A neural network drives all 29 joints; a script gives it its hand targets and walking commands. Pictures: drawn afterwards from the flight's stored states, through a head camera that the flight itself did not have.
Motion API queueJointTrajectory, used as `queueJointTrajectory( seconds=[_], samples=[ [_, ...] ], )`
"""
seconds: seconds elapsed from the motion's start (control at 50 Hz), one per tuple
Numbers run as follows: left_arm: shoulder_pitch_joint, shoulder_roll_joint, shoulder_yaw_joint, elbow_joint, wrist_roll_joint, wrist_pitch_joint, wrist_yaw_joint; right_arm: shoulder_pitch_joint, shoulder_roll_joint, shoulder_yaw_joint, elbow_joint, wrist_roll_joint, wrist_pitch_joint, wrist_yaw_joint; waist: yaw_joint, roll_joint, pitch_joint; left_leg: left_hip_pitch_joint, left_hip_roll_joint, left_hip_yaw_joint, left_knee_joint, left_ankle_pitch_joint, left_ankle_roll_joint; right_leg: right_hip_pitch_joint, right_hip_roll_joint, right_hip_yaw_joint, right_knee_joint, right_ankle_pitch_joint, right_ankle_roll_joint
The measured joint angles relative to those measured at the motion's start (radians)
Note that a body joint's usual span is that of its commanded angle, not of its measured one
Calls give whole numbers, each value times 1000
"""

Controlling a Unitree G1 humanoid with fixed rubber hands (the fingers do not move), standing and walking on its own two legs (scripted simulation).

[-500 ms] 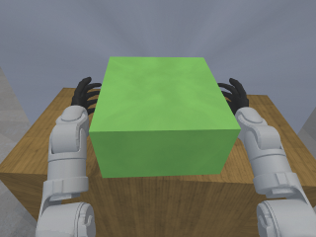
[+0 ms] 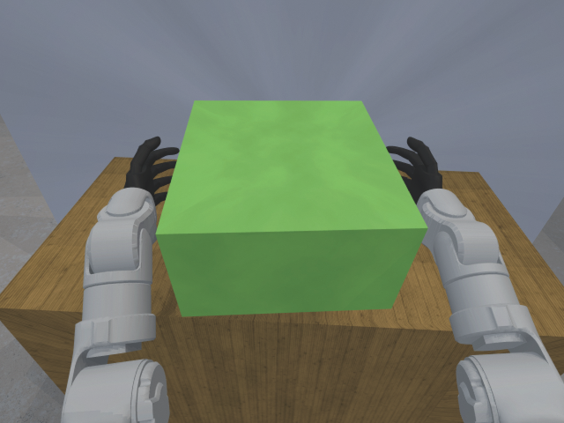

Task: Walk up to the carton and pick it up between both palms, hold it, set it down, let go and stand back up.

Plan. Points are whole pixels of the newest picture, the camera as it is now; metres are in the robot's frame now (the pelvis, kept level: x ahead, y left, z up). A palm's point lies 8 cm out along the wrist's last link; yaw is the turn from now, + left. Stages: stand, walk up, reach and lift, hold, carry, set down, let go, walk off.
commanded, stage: hold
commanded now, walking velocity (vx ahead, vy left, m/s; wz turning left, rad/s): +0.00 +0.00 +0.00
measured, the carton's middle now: (283, 194) +0.42 +0.00 +0.16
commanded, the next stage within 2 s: none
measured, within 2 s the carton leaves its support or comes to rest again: neither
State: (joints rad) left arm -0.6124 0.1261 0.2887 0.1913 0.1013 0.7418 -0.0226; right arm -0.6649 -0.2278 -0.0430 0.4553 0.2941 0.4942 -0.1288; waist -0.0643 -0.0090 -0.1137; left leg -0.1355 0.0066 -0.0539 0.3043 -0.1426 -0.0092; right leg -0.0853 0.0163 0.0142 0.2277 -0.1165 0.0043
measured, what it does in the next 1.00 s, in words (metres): stands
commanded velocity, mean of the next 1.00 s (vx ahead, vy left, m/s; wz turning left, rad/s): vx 0.00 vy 0.00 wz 0.00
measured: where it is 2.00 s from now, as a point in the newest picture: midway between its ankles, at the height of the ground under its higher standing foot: outside the picture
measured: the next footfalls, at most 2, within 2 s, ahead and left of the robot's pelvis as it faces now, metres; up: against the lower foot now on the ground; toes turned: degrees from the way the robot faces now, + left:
none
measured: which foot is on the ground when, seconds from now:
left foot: down 0.00-1.00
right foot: down 0.00-1.00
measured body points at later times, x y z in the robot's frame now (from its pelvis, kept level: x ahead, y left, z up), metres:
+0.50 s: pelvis +0.00 +0.00 +0.00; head -0.05 +0.01 +0.45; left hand +0.38 +0.19 +0.21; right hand +0.37 -0.20 +0.20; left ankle +0.01 +0.12 -0.75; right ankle +0.01 -0.12 -0.75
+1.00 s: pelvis +0.00 +0.00 +0.00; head -0.05 +0.02 +0.45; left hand +0.38 +0.19 +0.20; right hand +0.37 -0.19 +0.20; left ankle +0.01 +0.12 -0.75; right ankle +0.01 -0.12 -0.75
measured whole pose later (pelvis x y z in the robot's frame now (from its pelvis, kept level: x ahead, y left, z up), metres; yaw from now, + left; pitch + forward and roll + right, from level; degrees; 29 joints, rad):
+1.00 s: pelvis +0.00 +0.00 +0.00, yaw +0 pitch -2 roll -1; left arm -0.60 0.12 0.28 0.17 0.10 0.74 -0.02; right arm -0.64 -0.22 -0.05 0.43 0.29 0.49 -0.13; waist -0.07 -0.01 -0.11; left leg -0.14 0.00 -0.06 0.32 -0.15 -0.01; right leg -0.08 0.01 0.01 0.23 -0.12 0.01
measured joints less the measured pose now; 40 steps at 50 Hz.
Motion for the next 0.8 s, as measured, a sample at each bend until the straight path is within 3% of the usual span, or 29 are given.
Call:
queueJointTrajectory(
  seconds=[0.44,0.58,0.8],
  samples=[
    [12,-8,-13,-44,3,4,8,28,2,-15,-34,4,-16,8,-3,5,0,-16,-3,2,14,-3,3,-12,-2,3,4,3,3],
    [-22,-9,3,21,11,3,5,-7,3,-22,28,-17,-11,22,1,7,4,-4,1,2,1,3,0,-7,1,2,7,2,-2],
    [-10,1,0,21,1,-11,2,-5,3,-4,16,-13,-9,5,2,1,7,-1,2,-3,-1,2,-3,-1,4,-3,0,1,-4]
  ],
)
